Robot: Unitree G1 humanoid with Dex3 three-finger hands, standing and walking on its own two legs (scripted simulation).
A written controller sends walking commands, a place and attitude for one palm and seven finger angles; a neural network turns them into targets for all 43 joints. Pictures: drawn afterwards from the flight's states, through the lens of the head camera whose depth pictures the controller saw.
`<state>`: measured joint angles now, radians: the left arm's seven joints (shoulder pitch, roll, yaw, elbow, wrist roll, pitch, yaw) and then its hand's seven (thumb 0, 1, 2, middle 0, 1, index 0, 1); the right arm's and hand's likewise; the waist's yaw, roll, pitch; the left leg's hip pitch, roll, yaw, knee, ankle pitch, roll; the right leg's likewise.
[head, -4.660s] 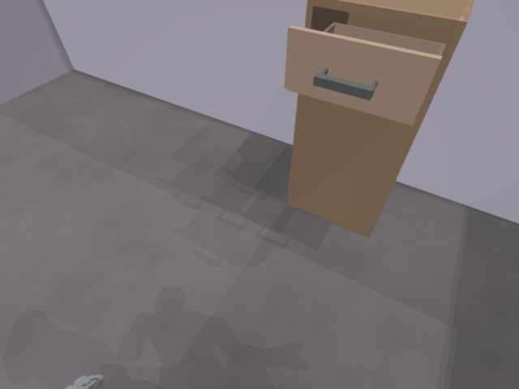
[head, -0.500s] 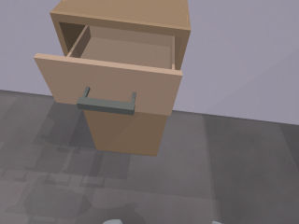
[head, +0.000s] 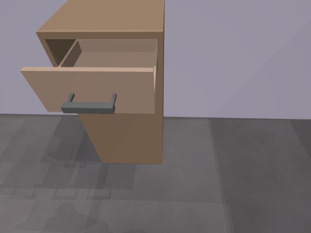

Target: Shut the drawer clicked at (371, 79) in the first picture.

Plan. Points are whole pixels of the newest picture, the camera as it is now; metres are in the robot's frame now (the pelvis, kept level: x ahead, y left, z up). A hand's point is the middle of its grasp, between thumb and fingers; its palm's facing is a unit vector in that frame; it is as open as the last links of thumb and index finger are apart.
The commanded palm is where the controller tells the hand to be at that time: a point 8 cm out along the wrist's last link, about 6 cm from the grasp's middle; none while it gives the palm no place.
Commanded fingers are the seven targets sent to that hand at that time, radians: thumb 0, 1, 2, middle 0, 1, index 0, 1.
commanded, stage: come to a stop and stand still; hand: left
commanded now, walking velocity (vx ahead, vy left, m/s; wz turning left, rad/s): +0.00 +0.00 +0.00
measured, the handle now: (90, 102) +0.47 +0.23 +0.07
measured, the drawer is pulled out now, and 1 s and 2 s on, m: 0.18 0.18 0.18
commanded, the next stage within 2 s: look again from close up in 0.30 s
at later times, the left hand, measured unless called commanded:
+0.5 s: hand out of the picture -0.05 +0.16 -0.17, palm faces +0.03 -0.98 -0.17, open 7.4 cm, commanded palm none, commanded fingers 0.00 0.90 0.90 -0.20 -0.30 -0.20 -0.30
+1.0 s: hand out of the picture -0.01 +0.19 -0.17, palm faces +0.03 -0.98 -0.19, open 7.3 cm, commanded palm none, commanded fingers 0.00 0.90 0.90 -0.20 -0.30 -0.20 -0.30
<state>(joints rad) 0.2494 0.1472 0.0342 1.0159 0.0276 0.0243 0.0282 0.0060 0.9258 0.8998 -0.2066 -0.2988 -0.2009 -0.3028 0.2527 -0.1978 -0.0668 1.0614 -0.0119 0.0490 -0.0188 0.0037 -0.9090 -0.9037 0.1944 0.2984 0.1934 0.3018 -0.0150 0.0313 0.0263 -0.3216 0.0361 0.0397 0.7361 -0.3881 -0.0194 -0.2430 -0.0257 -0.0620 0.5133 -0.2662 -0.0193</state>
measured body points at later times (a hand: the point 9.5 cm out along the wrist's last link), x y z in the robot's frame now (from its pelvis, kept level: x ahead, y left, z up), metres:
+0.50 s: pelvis -0.03 +0.00 +0.00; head -0.02 +0.00 +0.45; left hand -0.05 +0.21 -0.16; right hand -0.03 -0.21 -0.16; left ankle -0.02 +0.13 -0.74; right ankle +0.00 -0.11 -0.74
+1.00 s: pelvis -0.01 +0.02 +0.00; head +0.00 +0.01 +0.45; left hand -0.01 +0.24 -0.15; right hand -0.02 -0.19 -0.16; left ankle -0.02 +0.13 -0.74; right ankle +0.00 -0.11 -0.74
